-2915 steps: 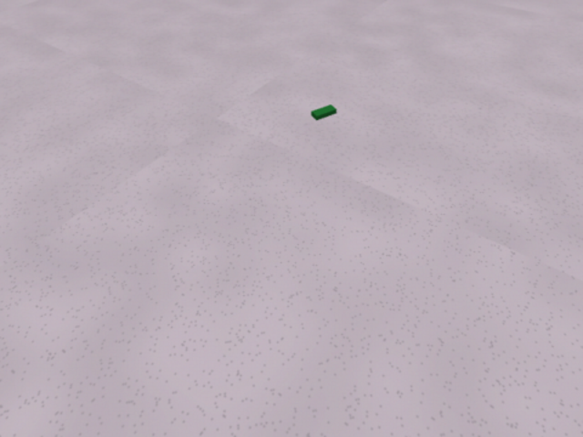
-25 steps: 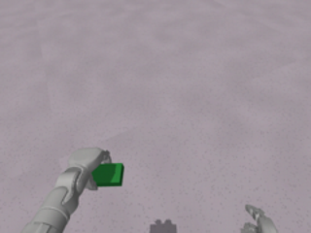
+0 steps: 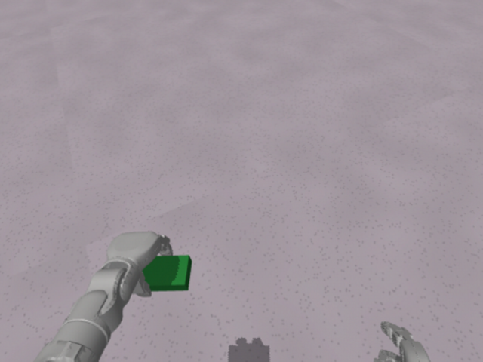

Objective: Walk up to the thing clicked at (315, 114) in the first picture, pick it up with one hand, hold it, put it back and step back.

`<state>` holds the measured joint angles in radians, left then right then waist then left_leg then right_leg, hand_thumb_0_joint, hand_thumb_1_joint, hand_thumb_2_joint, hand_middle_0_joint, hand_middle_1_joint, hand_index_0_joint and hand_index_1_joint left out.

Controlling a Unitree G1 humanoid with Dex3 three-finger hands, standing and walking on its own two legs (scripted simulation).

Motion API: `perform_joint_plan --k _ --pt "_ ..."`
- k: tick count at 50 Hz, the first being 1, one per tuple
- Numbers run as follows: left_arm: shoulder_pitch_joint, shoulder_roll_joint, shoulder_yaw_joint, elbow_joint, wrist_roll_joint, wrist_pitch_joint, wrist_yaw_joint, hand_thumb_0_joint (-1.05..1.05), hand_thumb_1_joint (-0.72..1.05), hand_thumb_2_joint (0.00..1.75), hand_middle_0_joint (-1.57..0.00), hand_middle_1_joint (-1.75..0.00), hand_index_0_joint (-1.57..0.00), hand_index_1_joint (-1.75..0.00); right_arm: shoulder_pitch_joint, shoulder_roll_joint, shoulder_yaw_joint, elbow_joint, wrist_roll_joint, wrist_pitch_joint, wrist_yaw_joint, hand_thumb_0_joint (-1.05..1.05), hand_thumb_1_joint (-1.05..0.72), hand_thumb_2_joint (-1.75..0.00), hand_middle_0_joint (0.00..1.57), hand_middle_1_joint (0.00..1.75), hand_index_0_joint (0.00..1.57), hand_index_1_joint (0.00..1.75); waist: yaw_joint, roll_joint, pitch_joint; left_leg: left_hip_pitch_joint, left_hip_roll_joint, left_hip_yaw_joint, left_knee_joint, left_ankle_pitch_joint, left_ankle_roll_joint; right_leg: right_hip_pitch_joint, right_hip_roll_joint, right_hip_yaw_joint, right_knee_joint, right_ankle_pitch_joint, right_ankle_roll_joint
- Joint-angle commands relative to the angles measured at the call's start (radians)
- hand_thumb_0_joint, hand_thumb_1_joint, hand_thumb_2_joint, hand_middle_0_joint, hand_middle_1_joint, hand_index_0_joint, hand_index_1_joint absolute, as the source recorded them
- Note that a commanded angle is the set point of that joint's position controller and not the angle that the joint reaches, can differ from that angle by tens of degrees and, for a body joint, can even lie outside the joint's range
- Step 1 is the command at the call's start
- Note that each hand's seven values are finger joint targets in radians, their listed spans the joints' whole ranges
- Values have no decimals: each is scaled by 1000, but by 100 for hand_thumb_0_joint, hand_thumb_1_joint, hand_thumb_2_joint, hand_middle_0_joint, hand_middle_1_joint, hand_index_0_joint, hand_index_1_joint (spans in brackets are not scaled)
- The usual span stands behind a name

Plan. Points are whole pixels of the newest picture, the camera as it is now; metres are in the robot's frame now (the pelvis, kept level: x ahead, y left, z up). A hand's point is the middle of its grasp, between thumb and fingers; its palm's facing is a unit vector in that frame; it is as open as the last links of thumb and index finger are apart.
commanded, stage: crouch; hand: left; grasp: from above
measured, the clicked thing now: (153, 273) +0.30 +0.21 -0.09
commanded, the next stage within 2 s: lower in 1.78 s
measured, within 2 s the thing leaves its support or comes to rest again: neither
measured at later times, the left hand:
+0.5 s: hand (172, 284) +0.35 +0.23 -0.28, palm faces -0.39 +0.04 -0.92, open 8.8 cm
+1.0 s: hand (189, 298) +0.38 +0.22 -0.50, palm faces -0.43 -0.01 -0.90, open 8.8 cm
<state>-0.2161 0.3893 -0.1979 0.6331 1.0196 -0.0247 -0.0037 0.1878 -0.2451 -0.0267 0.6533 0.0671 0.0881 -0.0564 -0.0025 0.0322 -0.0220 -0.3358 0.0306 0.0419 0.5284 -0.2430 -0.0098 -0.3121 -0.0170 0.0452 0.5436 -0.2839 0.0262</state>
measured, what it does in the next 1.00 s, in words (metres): lowers itself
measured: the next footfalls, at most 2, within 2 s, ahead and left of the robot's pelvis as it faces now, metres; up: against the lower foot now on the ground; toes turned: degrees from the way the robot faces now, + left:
none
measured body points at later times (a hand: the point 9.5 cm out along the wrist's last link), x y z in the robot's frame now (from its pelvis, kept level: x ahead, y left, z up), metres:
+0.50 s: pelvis -0.06 +0.01 -0.17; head +0.09 +0.03 +0.25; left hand +0.37 +0.22 -0.23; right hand +0.00 -0.27 -0.29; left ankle +0.02 +0.13 -0.73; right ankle +0.00 -0.14 -0.73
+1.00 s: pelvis -0.08 +0.01 -0.33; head +0.16 +0.04 +0.06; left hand +0.40 +0.22 -0.44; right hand -0.02 -0.27 -0.45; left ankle +0.01 +0.13 -0.73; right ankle +0.00 -0.14 -0.73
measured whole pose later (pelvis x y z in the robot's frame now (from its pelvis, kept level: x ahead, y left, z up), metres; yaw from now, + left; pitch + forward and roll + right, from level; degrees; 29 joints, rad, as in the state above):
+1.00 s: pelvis -0.08 +0.01 -0.33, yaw -3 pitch +38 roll -6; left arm -0.89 0.54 0.00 1.33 1.24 -0.11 0.41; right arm 0.15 -0.23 -0.01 0.75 -0.11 -0.07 0.06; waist -0.20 0.01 -0.16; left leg -2.08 0.04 -0.09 2.04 -0.63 -0.01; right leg -1.98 0.02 -0.02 2.01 -0.70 0.05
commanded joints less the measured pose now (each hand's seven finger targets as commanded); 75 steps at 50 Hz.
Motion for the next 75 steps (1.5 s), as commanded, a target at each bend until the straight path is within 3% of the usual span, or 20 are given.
perform_joint_plan --k 1,7,17,19,21,23,30,33,37,40,45,49,52,57,59,60,61,63,66,75 --pt "-300 170 103 -37 42 -39 127 0 66 45 -102 -44 -105 -42 -46 -131 -52 -101 -15 -25 1 0 -89 -90 20 30 20 30 -25 -68 -195 34 -46 7 74 167 24 -108 36 -40 15 178 -29" --pt "-493 142 74 131 126 -46 274 0 70 51 -106 -48 -108 -46 23 -147 -79 -72 -49 -27 27 0 -89 -90 20 30 20 30 -68 -32 -335 -218 -43 1 351 94 13 -377 41 -32 261 115 -36" --pt "-754 169 92 336 152 -22 390 0 81 56 -115 -48 -117 -47 106 -181 -101 -15 -85 -77 31 0 -89 -90 20 30 20 30 -117 69 -595 -541 -16 -57 678 -53 17 -806 47 -77 622 -34 -55" --pt "-767 206 120 367 154 -10 406 0 78 56 -113 -46 -115 -45 109 -187 -104 -3 -93 -87 25 0 -89 -90 20 30 20 30 -102 97 -642 -590 -14 -73 726 -83 11 -879 47 -88 695 -61 -59" --pt "-819 195 115 377 148 0 409 0 79 54 -115 -44 -116 -43 119 -187 -100 8 -101 -95 24 0 -89 -90 20 30 20 30 -122 106 -682 -639 -4 -96 769 -98 9 -944 44 -97 762 -73 -61" --pt "-814 229 144 390 143 11 410 0 78 54 -115 -42 -116 -41 123 -194 -107 11 -105 -101 22 0 -89 -90 20 30 20 30 -108 119 -721 -671 -4 -101 799 -134 7 -992 45 -100 802 -108 -66" --pt "-860 268 172 506 133 7 385 0 75 49 -111 -39 -113 -38 134 -197 -94 24 -117 -120 29 0 -89 -89 20 30 20 30 -146 89 -723 -915 -13 -115 933 -317 15 -1148 50 -111 942 -250 -71" --pt "-916 253 167 506 129 -24 371 0 78 50 -114 -38 -115 -37 147 -194 -87 33 -121 -134 40 0 -88 -89 20 30 20 30 -183 71 -718 -998 -15 -132 1009 -356 21 -1241 48 -119 999 -282 -68" --pt "-990 300 172 481 151 -68 387 0 78 50 -113 -42 -115 -40 154 -185 -69 44 -130 -150 54 0 -89 -89 20 30 20 30 -190 91 -780 -1089 -20 -97 1127 -322 29 -1279 52 -115 1064 -255 -65" --pt "-1011 364 216 491 175 -90 419 0 75 55 -111 -44 -113 -43 171 -197 -64 62 -141 -158 69 0 -89 -90 20 30 20 30 -190 147 -802 -1103 -19 -89 1182 -294 25 -1326 50 -119 1116 -234 -64" --pt "-1039 378 237 522 217 -88 455 0 71 51 -109 -40 -111 -39 187 -213 -64 85 -163 -161 98 0 -90 -90 20 30 20 30 -194 242 -886 -1030 -8 -96 1267 -165 16 -1410 50 -143 1220 -140 -67" --pt "-1078 368 239 527 211 -81 471 0 75 55 -113 -41 -114 -40 189 -204 -62 90 -179 -165 120 0 -90 -90 20 30 20 30 -212 246 -868 -1094 -6 -83 1329 -157 22 -1422 52 -148 1258 -117 -64" --pt "-1057 391 250 552 205 -72 465 0 75 54 -111 -43 -113 -41 181 -202 -63 86 -183 -161 130 0 -90 -90 20 30 20 30 -199 251 -868 -1109 -2 -78 1367 -136 26 -1424 60 -149 1285 -99 -62" --pt "-1053 363 229 626 196 -70 445 0 76 56 -111 -44 -113 -43 174 -208 -57 100 -188 -157 142 0 -90 -90 20 30 20 30 -231 208 -790 -1217 0 -82 1418 -195 29 -1474 68 -160 1329 -134 -60" --pt "-1100 423 254 580 193 -82 443 0 74 54 -110 -43 -111 -42 181 -209 -57 114 -190 -149 145 0 -90 -90 20 30 20 30 -214 220 -822 -1248 0 -74 1441 -192 30 -1451 76 -160 1348 -126 -61" --pt "-1044 394 240 684 196 -73 438 0 76 54 -111 -44 -113 -42 170 -215 -51 97 -189 -152 145 0 -90 -90 20 30 20 30 -227 175 -777 -1272 -1 -79 1455 -204 33 -1477 73 -162 1352 -138 -57" --pt "-1094 403 242 615 189 -85 437 0 76 53 -110 -44 -112 -42 182 -204 -49 116 -189 -150 149 0 -89 -90 20 30 20 30 -229 201 -777 -1286 0 -78 1459 -208 32 -1487 76 -165 1367 -141 -61" --pt "-1073 402 238 678 196 -91 430 0 75 55 -110 -46 -112 -44 168 -215 -45 100 -192 -149 152 0 -90 -90 20 30 20 30 -232 178 -758 -1319 -1 -76 1485 -209 35 -1490 80 -164 1381 -138 -58" --pt "-1120 467 265 652 203 -109 432 0 72 52 -107 -46 -109 -44 174 -219 -39 117 -194 -144 156 0 -90 -90 20 30 20 30 -223 200 -773 -1355 -1 -72 1506 -232 34 -1500 86 -168 1408 -163 -62" --pt "-1160 516 278 701 225 -131 452 0 73 47 -106 -46 -109 -43 164 -243 -1 96 -205 -147 162 0 -90 -90 20 30 20 30 -239 253 -754 -1391 -1 -83 1565 -278 29 -1578 89 -196 1487 -209 -64"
